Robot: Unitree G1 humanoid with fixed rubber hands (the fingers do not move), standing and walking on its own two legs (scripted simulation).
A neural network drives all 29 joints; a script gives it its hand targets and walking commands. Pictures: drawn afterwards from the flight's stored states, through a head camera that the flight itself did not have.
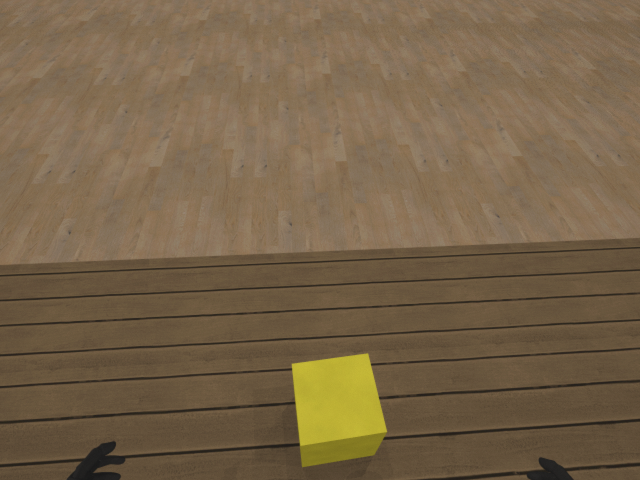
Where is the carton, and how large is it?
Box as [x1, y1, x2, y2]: [292, 353, 386, 466]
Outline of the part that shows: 367,353 292,364 302,466 374,454 386,432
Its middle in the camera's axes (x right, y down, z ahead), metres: +0.04 +0.49 +1.08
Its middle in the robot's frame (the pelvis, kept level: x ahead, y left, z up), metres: +0.39 -0.03 -0.66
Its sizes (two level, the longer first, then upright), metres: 0.210 0.200 0.250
